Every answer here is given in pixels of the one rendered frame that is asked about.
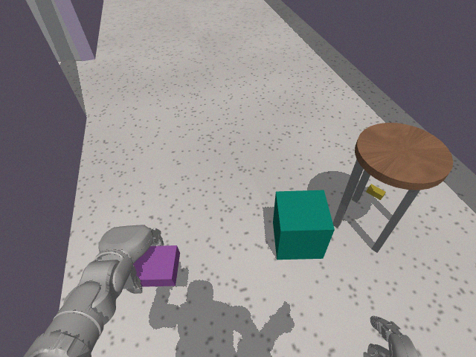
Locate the left robot arm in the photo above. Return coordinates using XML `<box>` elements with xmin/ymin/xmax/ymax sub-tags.
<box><xmin>23</xmin><ymin>249</ymin><xmax>132</xmax><ymax>357</ymax></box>

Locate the right robot hand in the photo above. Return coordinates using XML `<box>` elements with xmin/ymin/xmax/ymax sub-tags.
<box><xmin>363</xmin><ymin>316</ymin><xmax>419</xmax><ymax>357</ymax></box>

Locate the left robot hand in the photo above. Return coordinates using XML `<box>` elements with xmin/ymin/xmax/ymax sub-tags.
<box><xmin>99</xmin><ymin>225</ymin><xmax>164</xmax><ymax>294</ymax></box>

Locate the stool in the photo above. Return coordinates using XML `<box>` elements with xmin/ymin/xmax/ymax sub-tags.
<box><xmin>333</xmin><ymin>123</ymin><xmax>453</xmax><ymax>253</ymax></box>

